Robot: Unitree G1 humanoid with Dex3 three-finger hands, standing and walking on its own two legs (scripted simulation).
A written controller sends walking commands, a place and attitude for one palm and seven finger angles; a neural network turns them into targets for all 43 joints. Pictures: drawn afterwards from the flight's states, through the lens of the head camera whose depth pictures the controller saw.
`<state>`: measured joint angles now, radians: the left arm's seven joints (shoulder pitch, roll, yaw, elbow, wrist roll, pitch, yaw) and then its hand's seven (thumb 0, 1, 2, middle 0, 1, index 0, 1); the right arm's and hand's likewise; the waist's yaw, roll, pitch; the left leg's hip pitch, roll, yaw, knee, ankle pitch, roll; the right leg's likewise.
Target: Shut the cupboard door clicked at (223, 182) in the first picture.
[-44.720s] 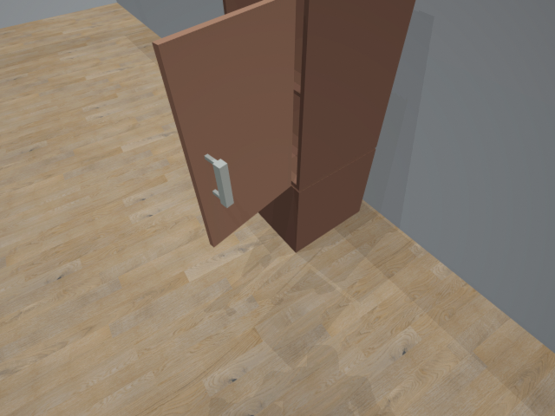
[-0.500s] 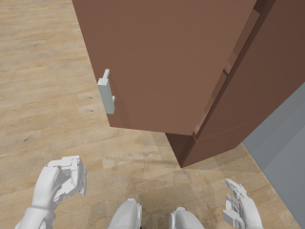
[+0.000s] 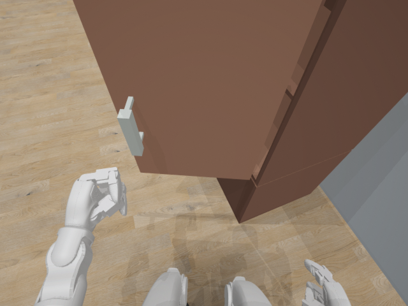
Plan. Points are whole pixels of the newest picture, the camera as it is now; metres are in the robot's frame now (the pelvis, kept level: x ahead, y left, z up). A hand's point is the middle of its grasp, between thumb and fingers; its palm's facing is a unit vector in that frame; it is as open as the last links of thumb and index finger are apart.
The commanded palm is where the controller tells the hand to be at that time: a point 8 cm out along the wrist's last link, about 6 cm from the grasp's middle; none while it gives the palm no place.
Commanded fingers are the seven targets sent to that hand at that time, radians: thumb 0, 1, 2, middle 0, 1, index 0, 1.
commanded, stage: bring the fist close to the handle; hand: left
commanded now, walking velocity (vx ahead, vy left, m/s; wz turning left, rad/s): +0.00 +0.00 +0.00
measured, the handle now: (134, 127) +0.47 +0.18 +0.03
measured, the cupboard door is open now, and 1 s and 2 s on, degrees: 64 64 50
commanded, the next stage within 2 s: push the door shut along its arc in 0.84 s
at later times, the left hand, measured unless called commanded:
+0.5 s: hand (150, 166) +0.37 +0.13 +0.04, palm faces -0.03 -1.00 -0.02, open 3.1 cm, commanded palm +0.35 +0.19 +0.03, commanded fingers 0.00 0.90 0.90 -1.30 -1.50 -1.30 -1.50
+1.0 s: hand (146, 166) +0.38 +0.14 +0.03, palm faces -0.04 -1.00 -0.05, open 3.1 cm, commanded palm +0.36 +0.19 +0.03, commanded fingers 0.00 0.90 0.90 -1.30 -1.50 -1.30 -1.50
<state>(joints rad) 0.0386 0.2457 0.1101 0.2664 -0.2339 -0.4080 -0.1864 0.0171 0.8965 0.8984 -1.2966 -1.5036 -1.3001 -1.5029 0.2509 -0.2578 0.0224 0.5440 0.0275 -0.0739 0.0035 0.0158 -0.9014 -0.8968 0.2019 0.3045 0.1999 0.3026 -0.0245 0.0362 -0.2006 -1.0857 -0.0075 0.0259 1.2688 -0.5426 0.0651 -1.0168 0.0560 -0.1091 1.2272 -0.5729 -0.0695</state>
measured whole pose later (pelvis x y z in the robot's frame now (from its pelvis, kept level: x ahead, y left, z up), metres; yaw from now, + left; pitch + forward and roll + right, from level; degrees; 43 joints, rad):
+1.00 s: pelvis -0.01 -0.01 +0.00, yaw +0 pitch +21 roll -1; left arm -0.35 0.23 0.13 0.70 -0.16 -0.53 -0.13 0.02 0.89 0.90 -1.30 -1.50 -1.30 -1.50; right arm 0.23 -0.26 0.00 0.61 0.02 0.00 0.02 0.01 -0.90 -0.90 0.20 0.30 0.20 0.30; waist -0.05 0.02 -0.18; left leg -1.10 0.00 0.05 1.24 -0.52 0.05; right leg -1.05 0.06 -0.09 1.23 -0.55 -0.08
